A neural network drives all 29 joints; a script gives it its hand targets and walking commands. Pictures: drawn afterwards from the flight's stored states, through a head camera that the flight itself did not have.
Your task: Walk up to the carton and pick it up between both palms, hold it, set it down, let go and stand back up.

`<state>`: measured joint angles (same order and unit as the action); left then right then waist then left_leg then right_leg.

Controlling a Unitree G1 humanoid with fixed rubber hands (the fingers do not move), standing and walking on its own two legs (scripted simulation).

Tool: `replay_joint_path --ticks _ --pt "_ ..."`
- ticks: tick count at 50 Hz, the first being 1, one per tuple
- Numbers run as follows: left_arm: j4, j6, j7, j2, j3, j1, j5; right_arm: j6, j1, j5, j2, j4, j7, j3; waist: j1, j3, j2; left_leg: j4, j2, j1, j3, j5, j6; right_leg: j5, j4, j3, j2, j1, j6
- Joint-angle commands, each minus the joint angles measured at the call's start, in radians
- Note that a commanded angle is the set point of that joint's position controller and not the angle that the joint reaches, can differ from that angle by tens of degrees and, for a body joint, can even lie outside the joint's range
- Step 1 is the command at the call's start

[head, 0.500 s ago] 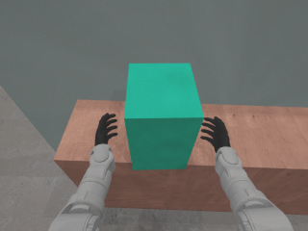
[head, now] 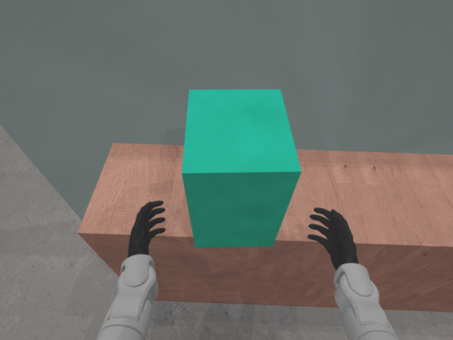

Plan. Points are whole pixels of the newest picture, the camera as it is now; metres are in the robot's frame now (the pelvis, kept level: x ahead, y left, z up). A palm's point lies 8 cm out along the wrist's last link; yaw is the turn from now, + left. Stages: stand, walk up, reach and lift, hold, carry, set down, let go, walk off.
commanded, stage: set down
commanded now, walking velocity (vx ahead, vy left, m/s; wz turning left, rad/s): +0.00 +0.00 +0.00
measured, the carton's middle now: (234, 174) +0.42 +0.00 +0.01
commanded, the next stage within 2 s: let go in 1.86 s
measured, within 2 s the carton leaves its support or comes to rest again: neither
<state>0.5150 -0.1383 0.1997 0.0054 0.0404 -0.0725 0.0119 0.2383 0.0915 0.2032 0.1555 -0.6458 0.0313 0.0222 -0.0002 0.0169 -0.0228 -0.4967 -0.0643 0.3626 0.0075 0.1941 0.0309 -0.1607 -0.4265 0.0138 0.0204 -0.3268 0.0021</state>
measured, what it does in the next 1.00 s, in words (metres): stands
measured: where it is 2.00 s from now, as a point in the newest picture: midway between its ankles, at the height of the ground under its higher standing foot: outside the picture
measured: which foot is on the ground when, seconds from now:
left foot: down 0.00-1.00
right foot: down 0.00-1.00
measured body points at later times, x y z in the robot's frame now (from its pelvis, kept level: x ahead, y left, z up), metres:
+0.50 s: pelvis +0.00 +0.00 +0.00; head +0.02 +0.00 +0.45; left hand +0.23 +0.18 -0.02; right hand +0.21 -0.21 -0.03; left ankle +0.04 +0.13 -0.74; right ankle +0.04 -0.12 -0.74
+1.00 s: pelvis +0.00 +0.00 +0.00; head +0.04 +0.01 +0.45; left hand +0.23 +0.19 -0.04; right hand +0.21 -0.21 -0.04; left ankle +0.04 +0.13 -0.74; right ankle +0.04 -0.12 -0.74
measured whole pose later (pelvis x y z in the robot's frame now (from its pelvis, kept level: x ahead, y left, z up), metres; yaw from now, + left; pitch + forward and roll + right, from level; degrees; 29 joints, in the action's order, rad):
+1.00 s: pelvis +0.00 +0.00 +0.00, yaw +0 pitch +3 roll -1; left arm 0.33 -0.02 0.15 -0.08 -0.03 0.16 -0.04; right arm 0.20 -0.23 0.15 0.16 -0.39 0.03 0.02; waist 0.00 -0.01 -0.01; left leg -0.49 -0.06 0.35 0.01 0.20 0.03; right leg -0.17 -0.43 0.01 0.02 -0.32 0.00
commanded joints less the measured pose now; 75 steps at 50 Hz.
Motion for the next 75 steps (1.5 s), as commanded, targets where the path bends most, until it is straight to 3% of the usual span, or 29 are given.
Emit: replay_joint_path --ticks 1,3,7,8,12,13,17,20,22,23,25,27,28,30,31,34,35,39,40,41,50,52,54,58,65,69,70,73,75 --pt "-0.414 -0.079 0.011 -0.091 -0.137 -0.126 -0.099 0.101 0.202 0.000 0.183 0.469 0.017 -0.020 0.048 0.378 0.104 0.104 0.067 -0.279 0.028 -0.175 -0.008 0.078 0.032 0.001 0.039 0.234 -0.035" --pt "-0.405 -0.071 0.009 -0.097 -0.138 -0.045 -0.108 0.093 0.101 -0.003 0.192 0.483 0.015 -0.030 0.041 0.342 0.132 0.111 0.068 -0.283 0.032 -0.174 -0.015 0.073 0.041 -0.010 0.035 0.234 -0.033" --pt "-0.472 -0.059 0.012 -0.095 -0.150 0.049 -0.093 0.092 -0.022 0.021 0.187 0.515 0.021 -0.028 0.041 0.302 0.086 0.124 0.062 -0.331 0.025 -0.175 -0.002 0.054 0.055 -0.004 0.039 0.207 -0.046" --pt "-0.419 -0.046 0.006 -0.090 -0.145 0.070 -0.082 0.083 -0.043 0.017 0.173 0.480 0.015 -0.027 0.036 0.261 0.104 0.129 0.066 -0.340 0.035 -0.171 -0.006 0.049 0.071 -0.010 0.030 0.204 -0.041" --pt "-0.487 -0.049 0.002 -0.098 -0.142 0.136 -0.103 0.089 -0.130 0.014 0.165 0.590 0.019 -0.035 0.051 0.290 0.142 0.135 0.069 -0.329 0.038 -0.185 -0.013 0.054 0.067 -0.014 0.030 0.221 -0.036" --pt "-0.507 -0.048 0.001 -0.103 -0.158 0.126 -0.107 0.089 -0.117 0.016 0.169 0.603 0.015 -0.023 0.034 0.279 0.131 0.142 0.071 -0.308 0.041 -0.158 -0.014 0.035 0.065 -0.010 0.031 0.215 -0.038" --pt "-0.481 -0.035 0.014 -0.097 -0.174 0.108 -0.115 0.069 -0.107 0.002 0.167 0.609 0.028 0.003 0.043 0.204 0.137 0.184 0.057 -0.276 0.038 0.015 -0.019 -0.122 0.082 -0.008 0.022 0.164 -0.042" --pt "-0.516 -0.030 0.016 -0.112 -0.172 0.140 -0.117 0.060 -0.158 0.004 0.160 0.598 0.025 0.004 0.042 0.198 0.118 0.181 0.059 -0.296 0.048 -0.005 -0.015 -0.103 0.082 -0.009 0.012 0.154 -0.041" --pt "-0.514 -0.035 0.004 -0.121 -0.176 0.171 -0.129 0.064 -0.195 -0.006 0.145 0.626 0.020 0.009 0.040 0.207 0.149 0.174 0.058 -0.307 0.049 -0.014 -0.019 -0.092 0.084 -0.011 0.010 0.154 -0.036" --pt "-0.509 -0.034 0.003 -0.126 -0.164 0.173 -0.118 0.059 -0.212 -0.006 0.143 0.609 0.019 -0.006 0.052 0.201 0.121 0.170 0.065 -0.291 0.056 -0.012 -0.021 -0.096 0.087 -0.019 0.005 0.157 -0.039" --pt "-0.491 -0.013 0.001 -0.118 -0.172 0.176 -0.111 0.053 -0.199 -0.005 0.147 0.583 0.020 0.016 0.033 0.189 0.119 0.181 0.059 -0.310 0.048 0.017 -0.019 -0.114 0.088 -0.008 0.014 0.150 -0.037" --pt "-0.469 -0.011 -0.013 -0.139 -0.154 0.200 -0.110 0.051 -0.217 -0.015 0.136 0.589 0.008 -0.010 0.038 0.151 0.151 0.176 0.067 -0.278 0.061 -0.012 -0.027 -0.088 0.092 -0.016 0.006 0.172 -0.028" --pt "-0.464 -0.009 -0.015 -0.148 -0.150 0.185 -0.112 0.045 -0.198 -0.012 0.140 0.591 0.005 -0.007 0.054 0.154 0.135 0.178 0.073 -0.270 0.070 0.002 -0.028 -0.114 0.097 -0.022 0.000 0.163 -0.026" --pt "-0.470 0.002 -0.015 -0.143 -0.160 0.156 -0.117 0.040 -0.181 -0.021 0.132 0.577 0.007 0.011 0.038 0.158 0.110 0.195 0.065 -0.283 0.065 0.038 -0.022 -0.147 0.102 -0.010 0.000 0.156 -0.029" --pt "-0.489 -0.004 -0.013 -0.145 -0.151 0.155 -0.128 0.047 -0.177 -0.018 0.127 0.602 0.010 0.011 0.048 0.182 0.134 0.189 0.061 -0.281 0.064 0.038 -0.027 -0.151 0.099 -0.010 0.001 0.157 -0.029" --pt "-0.476 -0.002 -0.023 -0.169 -0.140 0.178 -0.126 0.038 -0.200 -0.032 0.124 0.566 0.001 0.010 0.038 0.192 0.126 0.185 0.072 -0.272 0.072 0.013 -0.027 -0.125 0.095 -0.011 -0.003 0.168 -0.025" --pt "-0.460 0.009 -0.029 -0.174 -0.125 0.183 -0.127 0.040 -0.211 -0.036 0.111 0.577 -0.005 -0.003 0.052 0.177 0.142 0.185 0.074 -0.280 0.075 0.008 -0.029 -0.111 0.098 -0.013 -0.004 0.185 -0.019" --pt "-0.447 0.033 -0.033 -0.167 -0.148 0.192 -0.121 0.020 -0.214 -0.044 0.121 0.525 0.001 0.017 0.034 0.176 0.097 0.189 0.064 -0.312 0.059 0.021 -0.019 -0.128 0.107 -0.006 -0.006 0.154 -0.030" --pt "-0.490 0.030 -0.026 -0.165 -0.139 0.192 -0.124 0.027 -0.209 -0.038 0.143 0.550 0.009 0.018 0.052 0.202 0.092 0.189 0.061 -0.312 0.057 -0.006 -0.014 -0.106 0.095 0.009 0.006 0.165 -0.035" --pt "-0.425 0.042 -0.037 -0.163 -0.134 0.177 -0.113 0.019 -0.205 -0.048 0.112 0.516 0.002 0.002 0.043 0.175 0.110 0.185 0.067 -0.303 0.058 0.003 -0.022 -0.118 0.105 -0.007 0.000 0.159 -0.033" --pt "-0.367 0.085 -0.068 -0.193 -0.115 0.217 -0.097 -0.002 -0.234 -0.077 0.119 0.417 -0.008 0.004 0.024 0.162 0.085 0.175 0.078 -0.303 0.064 -0.041 -0.017 -0.068 0.108 -0.001 -0.008 0.165 -0.032" --pt "-0.410 0.078 -0.072 -0.209 -0.084 0.217 -0.093 0.010 -0.246 -0.071 0.124 0.461 -0.009 0.002 0.053 0.207 0.087 0.175 0.073 -0.304 0.061 -0.078 -0.018 -0.032 0.103 0.003 -0.003 0.205 -0.027" --pt "-0.356 0.090 -0.078 -0.211 -0.089 0.209 -0.090 -0.003 -0.229 -0.086 0.118 0.394 -0.008 -0.002 0.041 0.181 0.081 0.171 0.076 -0.297 0.065 -0.062 -0.019 -0.060 0.107 0.005 -0.006 0.180 -0.024" --pt "-0.365 0.098 -0.086 -0.244 -0.061 0.205 -0.091 0.003 -0.242 -0.096 0.115 0.406 -0.016 0.000 0.038 0.191 0.102 0.165 0.078 -0.315 0.071 -0.078 -0.020 -0.041 0.108 0.001 -0.010 0.186 -0.016" --pt "-0.287 0.153 -0.110 -0.239 -0.054 0.202 -0.059 -0.024 -0.229 -0.120 0.110 0.294 -0.019 0.000 0.028 0.142 0.043 0.172 0.077 -0.306 0.068 -0.049 -0.013 -0.079 0.110 0.010 -0.010 0.167 -0.020" --pt "-0.284 0.161 -0.112 -0.254 -0.035 0.206 -0.069 -0.022 -0.222 -0.136 0.111 0.304 -0.015 0.002 0.048 0.182 0.081 0.178 0.074 -0.297 0.075 -0.059 -0.020 -0.064 0.103 0.014 -0.013 0.189 -0.012" --pt "-0.334 0.157 -0.104 -0.271 -0.037 0.176 -0.073 -0.022 -0.205 -0.130 0.106 0.315 -0.015 0.009 0.046 0.193 0.051 0.181 0.074 -0.289 0.069 -0.041 -0.018 -0.085 0.098 0.009 -0.017 0.181 -0.016" --pt "-0.342 0.157 -0.097 -0.271 -0.037 0.167 -0.078 -0.013 -0.207 -0.129 0.109 0.326 -0.013 0.013 0.044 0.212 0.052 0.175 0.076 -0.275 0.072 -0.047 -0.027 -0.066 0.089 0.013 -0.019 0.196 -0.014" --pt "-0.302 0.171 -0.108 -0.272 -0.028 0.198 -0.064 -0.026 -0.227 -0.140 0.108 0.253 -0.015 0.004 0.046 0.178 0.034 0.169 0.081 -0.285 0.078 -0.074 -0.016 -0.041 0.089 0.011 -0.018 0.196 -0.013"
